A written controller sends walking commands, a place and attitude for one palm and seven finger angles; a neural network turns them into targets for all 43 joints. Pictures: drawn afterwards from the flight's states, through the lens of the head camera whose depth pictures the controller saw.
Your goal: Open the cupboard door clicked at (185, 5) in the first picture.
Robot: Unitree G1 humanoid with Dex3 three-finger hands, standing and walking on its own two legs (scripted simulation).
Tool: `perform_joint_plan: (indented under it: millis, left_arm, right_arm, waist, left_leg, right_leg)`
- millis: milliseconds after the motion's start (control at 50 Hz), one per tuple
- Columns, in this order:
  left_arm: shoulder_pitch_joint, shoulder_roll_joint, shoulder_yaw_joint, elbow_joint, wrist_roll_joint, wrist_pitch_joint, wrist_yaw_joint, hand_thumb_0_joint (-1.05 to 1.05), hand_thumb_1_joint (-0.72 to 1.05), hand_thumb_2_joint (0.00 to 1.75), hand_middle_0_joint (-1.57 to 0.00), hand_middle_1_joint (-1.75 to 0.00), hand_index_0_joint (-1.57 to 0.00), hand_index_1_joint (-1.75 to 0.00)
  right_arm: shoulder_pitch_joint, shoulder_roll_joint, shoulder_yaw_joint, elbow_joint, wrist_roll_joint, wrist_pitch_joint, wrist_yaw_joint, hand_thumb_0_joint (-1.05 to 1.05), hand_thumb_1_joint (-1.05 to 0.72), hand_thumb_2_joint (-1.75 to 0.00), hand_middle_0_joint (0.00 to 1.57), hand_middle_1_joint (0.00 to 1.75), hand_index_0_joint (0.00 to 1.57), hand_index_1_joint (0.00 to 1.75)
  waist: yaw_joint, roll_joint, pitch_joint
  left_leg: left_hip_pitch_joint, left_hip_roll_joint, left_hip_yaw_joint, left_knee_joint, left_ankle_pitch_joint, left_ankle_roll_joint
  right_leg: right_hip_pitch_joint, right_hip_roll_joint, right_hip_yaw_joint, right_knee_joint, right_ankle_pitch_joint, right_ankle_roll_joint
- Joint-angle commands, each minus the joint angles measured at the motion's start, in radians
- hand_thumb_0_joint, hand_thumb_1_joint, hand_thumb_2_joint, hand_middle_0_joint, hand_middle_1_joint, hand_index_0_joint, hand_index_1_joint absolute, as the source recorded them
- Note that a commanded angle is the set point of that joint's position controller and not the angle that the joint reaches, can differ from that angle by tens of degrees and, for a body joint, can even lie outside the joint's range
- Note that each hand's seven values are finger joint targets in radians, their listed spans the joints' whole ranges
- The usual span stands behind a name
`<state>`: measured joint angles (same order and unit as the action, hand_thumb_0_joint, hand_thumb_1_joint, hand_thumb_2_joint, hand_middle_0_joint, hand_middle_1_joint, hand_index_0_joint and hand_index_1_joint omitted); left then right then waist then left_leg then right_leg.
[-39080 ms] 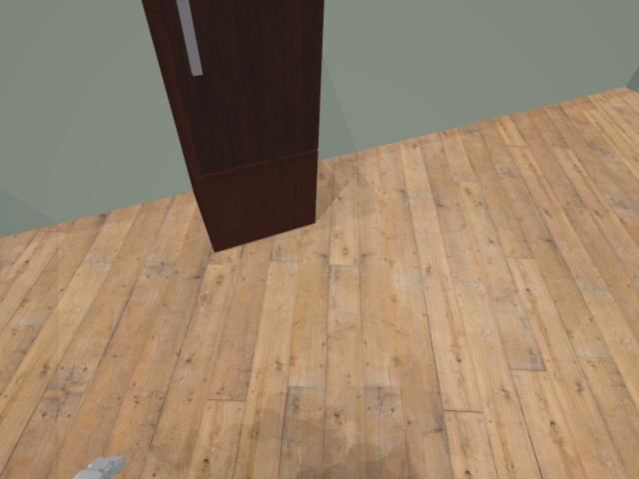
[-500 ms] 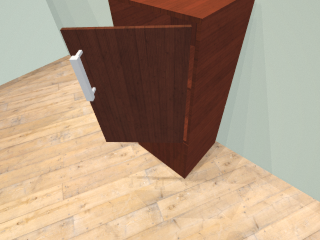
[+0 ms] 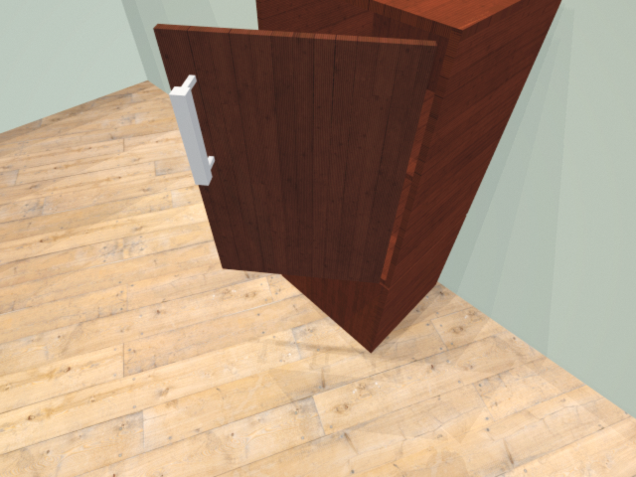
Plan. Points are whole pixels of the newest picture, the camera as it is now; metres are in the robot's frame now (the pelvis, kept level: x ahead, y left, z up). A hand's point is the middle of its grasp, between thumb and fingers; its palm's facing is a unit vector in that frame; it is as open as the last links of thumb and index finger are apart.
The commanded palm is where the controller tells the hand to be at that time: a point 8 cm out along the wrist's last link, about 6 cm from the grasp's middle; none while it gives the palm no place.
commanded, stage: come to a stop and stand still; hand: left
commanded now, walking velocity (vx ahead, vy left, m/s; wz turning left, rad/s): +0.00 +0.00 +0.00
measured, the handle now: (197, 132) +0.61 +0.26 +0.09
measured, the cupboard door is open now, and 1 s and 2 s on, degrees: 39 39 39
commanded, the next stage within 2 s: look again from close up in 0.02 s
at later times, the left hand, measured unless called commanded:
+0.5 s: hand out of the picture +0.01 +0.21 -0.16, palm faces +0.01 -0.96 -0.29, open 7.4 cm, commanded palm none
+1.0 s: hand out of the picture -0.15 +0.19 -0.18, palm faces +0.05 -0.98 -0.17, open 7.4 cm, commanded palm none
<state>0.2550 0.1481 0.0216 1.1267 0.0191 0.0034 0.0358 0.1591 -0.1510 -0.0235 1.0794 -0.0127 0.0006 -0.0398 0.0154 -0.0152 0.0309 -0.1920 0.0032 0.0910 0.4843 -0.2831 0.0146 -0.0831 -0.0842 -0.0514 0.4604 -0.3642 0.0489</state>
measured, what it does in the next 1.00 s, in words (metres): shifts its weight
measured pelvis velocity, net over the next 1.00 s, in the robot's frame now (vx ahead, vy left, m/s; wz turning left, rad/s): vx -0.10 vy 0.02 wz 0.01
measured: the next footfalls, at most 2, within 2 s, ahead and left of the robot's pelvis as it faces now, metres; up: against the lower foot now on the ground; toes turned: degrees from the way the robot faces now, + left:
right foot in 1.46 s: -0.07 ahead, -0.07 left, +0.00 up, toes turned -10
left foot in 1.80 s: +0.06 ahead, +0.23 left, +0.00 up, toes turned +4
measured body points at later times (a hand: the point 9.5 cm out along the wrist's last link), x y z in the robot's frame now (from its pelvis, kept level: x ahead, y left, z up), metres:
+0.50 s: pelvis -0.06 -0.01 -0.01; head -0.07 -0.01 +0.44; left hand +0.01 +0.26 -0.14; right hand +0.01 -0.28 -0.14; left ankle -0.02 +0.11 -0.74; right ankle -0.08 -0.14 -0.74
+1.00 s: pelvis -0.10 +0.02 +0.00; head -0.12 +0.04 +0.45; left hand -0.15 +0.25 -0.17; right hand -0.13 -0.23 -0.15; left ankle -0.04 +0.10 -0.73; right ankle -0.08 -0.14 -0.73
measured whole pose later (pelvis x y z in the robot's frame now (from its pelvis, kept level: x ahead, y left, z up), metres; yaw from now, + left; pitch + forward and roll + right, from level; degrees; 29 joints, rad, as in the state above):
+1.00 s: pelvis -0.10 +0.02 +0.00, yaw +0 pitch -3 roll -2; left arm 0.42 0.18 0.03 1.08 0.03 0.04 0.02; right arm 0.37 -0.18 -0.03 1.07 -0.03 0.04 0.00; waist 0.00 -0.02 -0.01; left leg -0.34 0.01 0.07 0.64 -0.37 0.01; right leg -0.21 -0.06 -0.05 0.49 -0.29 0.02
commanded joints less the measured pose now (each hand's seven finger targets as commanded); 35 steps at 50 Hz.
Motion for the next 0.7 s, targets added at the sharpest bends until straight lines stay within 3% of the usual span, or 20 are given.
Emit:
perform_joint_plan:
  millis: [0,80,100,120,140,160,180,200,240,260,300,340,400,480,560,680]
  left_arm:
    - [0.072,0.095,0.012,-0.024,-0.004,-0.012,0.003,0.00,0.90,0.90,-0.20,-0.30,-0.20,-0.30]
    - [0.068,0.099,0.008,-0.022,-0.007,-0.014,0.002,0.00,0.90,0.90,-0.20,-0.30,-0.20,-0.30]
    - [0.043,0.295,0.000,-0.123,0.013,-0.030,0.014,0.00,0.90,0.90,-0.20,-0.30,-0.20,-0.30]
    - [0.037,0.233,0.032,-0.153,0.009,-0.034,0.017,0.00,0.90,0.90,-0.20,-0.30,-0.20,-0.30]
    - [0.052,0.230,0.040,-0.152,0.009,-0.041,0.016,0.00,0.90,0.90,-0.20,-0.30,-0.20,-0.30]
    - [0.080,0.210,0.027,-0.152,0.001,-0.043,0.017,0.00,0.90,0.90,-0.20,-0.30,-0.20,-0.30]
    - [0.098,0.201,0.028,-0.161,0.000,-0.043,0.017,0.00,0.90,0.90,-0.20,-0.30,-0.20,-0.30]
    - [0.109,0.189,0.024,-0.168,-0.001,-0.038,0.017,0.00,0.90,0.90,-0.20,-0.30,-0.20,-0.30]
    - [0.095,0.216,0.034,-0.184,0.002,-0.030,0.015,0.00,0.90,0.90,-0.20,-0.30,-0.20,-0.30]
    - [0.086,0.223,0.034,-0.197,0.002,-0.027,0.014,0.00,0.90,0.90,-0.20,-0.30,-0.20,-0.30]
    - [0.069,0.222,0.029,-0.218,0.002,-0.024,0.011,0.00,0.90,0.90,-0.20,-0.30,-0.20,-0.30]
    - [0.040,0.239,0.030,-0.227,-0.001,-0.018,0.007,0.00,0.90,0.90,-0.20,-0.30,-0.20,-0.30]
    - [0.016,0.252,0.024,-0.227,0.001,-0.017,0.000,0.00,0.90,0.90,-0.20,-0.30,-0.20,-0.30]
    - [-0.018,0.273,0.020,-0.221,0.001,-0.014,-0.008,0.00,0.90,0.90,-0.20,-0.30,-0.20,-0.30]
    - [-0.002,0.267,0.014,-0.204,0.004,-0.012,-0.012,0.00,0.90,0.90,-0.20,-0.30,-0.20,-0.30]
    - [0.044,0.244,0.011,-0.178,0.007,-0.011,-0.012,0.00,0.90,0.90,-0.20,-0.30,-0.20,-0.30]
  right_arm:
    - [0.104,-0.108,-0.018,0.002,0.001,-0.009,0.000,0.00,-0.90,-0.90,0.20,0.30,0.20,0.30]
    - [0.102,-0.110,-0.013,0.013,-0.002,-0.012,0.001,0.00,-0.90,-0.90,0.20,0.30,0.20,0.30]
    - [0.072,-0.265,-0.019,-0.107,-0.011,-0.024,0.017,0.00,-0.90,-0.90,0.20,0.30,0.20,0.30]
    - [0.079,-0.264,-0.054,-0.130,-0.016,-0.049,0.013,0.00,-0.90,-0.90,0.20,0.30,0.20,0.30]
    - [0.075,-0.252,-0.063,-0.116,-0.017,-0.056,0.001,0.00,-0.90,-0.90,0.20,0.30,0.20,0.30]
    - [0.101,-0.237,-0.053,-0.122,-0.012,-0.057,-0.004,0.00,-0.90,-0.90,0.20,0.30,0.20,0.30]
    - [0.110,-0.222,-0.052,-0.133,-0.008,-0.054,-0.004,0.00,-0.90,-0.90,0.20,0.30,0.20,0.30]
    - [0.105,-0.195,-0.042,-0.141,-0.010,-0.047,0.000,0.00,-0.90,-0.90,0.20,0.30,0.20,0.30]
    - [0.074,-0.186,-0.047,-0.164,-0.008,-0.030,0.004,0.00,-0.90,-0.90,0.20,0.30,0.20,0.30]
    - [0.074,-0.184,-0.046,-0.169,-0.007,-0.026,0.006,0.00,-0.90,-0.90,0.20,0.30,0.20,0.30]
    - [0.082,-0.182,-0.041,-0.165,-0.009,-0.024,0.011,0.00,-0.90,-0.90,0.20,0.30,0.20,0.30]
    - [0.069,-0.209,-0.046,-0.162,-0.009,-0.020,0.012,0.00,-0.90,-0.90,0.20,0.30,0.20,0.30]
    - [0.041,-0.221,-0.040,-0.162,-0.009,-0.017,0.018,0.00,-0.90,-0.90,0.20,0.30,0.20,0.30]
    - [0.026,-0.246,-0.038,-0.156,-0.009,-0.013,0.026,0.00,-0.90,-0.90,0.20,0.30,0.20,0.30]
    - [0.042,-0.240,-0.034,-0.145,-0.010,-0.007,0.032,0.00,-0.90,-0.90,0.20,0.30,0.20,0.30]
    - [0.075,-0.235,-0.034,-0.123,-0.010,-0.008,0.033,0.00,-0.90,-0.90,0.20,0.30,0.20,0.30]
  waist:
    - [-0.017,-0.007,-0.003]
    - [-0.016,0.002,0.014]
    - [-0.025,0.045,0.127]
    - [-0.025,0.114,-0.028]
    - [-0.017,0.146,-0.129]
    - [-0.015,0.128,-0.183]
    - [-0.011,0.091,-0.206]
    - [-0.005,-0.002,-0.196]
    - [-0.004,-0.081,-0.114]
    - [-0.010,-0.078,-0.098]
    - [-0.014,-0.040,-0.107]
    - [-0.019,0.020,-0.085]
    - [-0.016,0.018,-0.031]
    - [-0.024,0.020,0.061]
    - [-0.023,-0.003,0.095]
    - [-0.020,0.030,0.070]
  left_leg:
    - [0.083,0.094,-0.094,-0.075,0.366,0.006]
    - [0.082,0.096,-0.095,-0.093,0.371,0.003]
    - [0.022,0.089,-0.131,-0.098,0.380,0.003]
    - [0.058,0.119,-0.143,-0.013,0.548,0.016]
    - [0.122,0.127,-0.144,0.039,0.730,0.033]
    - [0.149,0.136,-0.140,0.070,0.815,0.046]
    - [0.140,0.133,-0.131,0.096,0.817,0.049]
    - [0.099,0.122,-0.116,0.118,0.740,0.049]
    - [-0.038,0.081,-0.068,0.113,0.457,0.033]
    - [-0.059,0.071,-0.058,0.094,0.384,0.029]
    - [-0.021,0.076,-0.060,0.071,0.410,0.030]
    - [0.002,0.095,-0.076,0.051,0.390,0.032]
    - [-0.022,0.103,-0.091,0.012,0.278,0.032]
    - [-0.075,0.095,-0.112,-0.074,0.021,0.023]
    - [-0.100,0.089,-0.119,-0.118,-0.105,0.014]
    - [-0.119,0.097,-0.141,-0.162,-0.179,0.014]
  right_leg:
    - [-0.071,-0.046,0.039,-0.085,0.325,-0.055]
    - [-0.071,-0.046,0.042,-0.098,0.325,-0.057]
    - [-0.162,-0.008,0.032,-0.054,0.240,-0.062]
    - [-0.145,-0.014,0.036,0.054,0.223,-0.071]
    - [-0.134,-0.009,0.033,0.090,0.342,-0.086]
    - [-0.107,-0.011,0.031,0.086,0.397,-0.089]
    - [-0.090,-0.013,0.032,0.078,0.458,-0.093]
    - [-0.066,-0.019,0.038,0.068,0.539,-0.091]
    - [-0.035,-0.061,0.058,0.064,0.684,-0.100]
    - [-0.031,-0.069,0.065,0.070,0.690,-0.106]
    - [-0.051,-0.050,0.059,0.079,0.609,-0.101]
    - [-0.104,-0.037,0.053,0.055,0.446,-0.091]
    - [-0.137,-0.027,0.067,-0.003,0.286,-0.084]
    - [-0.205,-0.020,0.095,-0.085,0.012,-0.082]
    - [-0.242,-0.020,0.106,-0.132,-0.101,-0.077]
    - [-0.233,-0.012,0.096,-0.136,-0.117,-0.068]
